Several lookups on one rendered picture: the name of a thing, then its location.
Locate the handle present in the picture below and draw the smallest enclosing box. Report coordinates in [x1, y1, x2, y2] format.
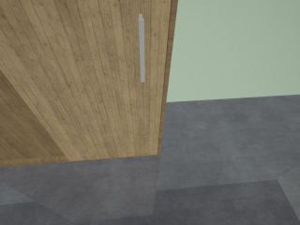
[138, 14, 145, 83]

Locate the wardrobe door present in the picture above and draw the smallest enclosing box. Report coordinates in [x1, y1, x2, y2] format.
[0, 69, 65, 161]
[0, 0, 172, 161]

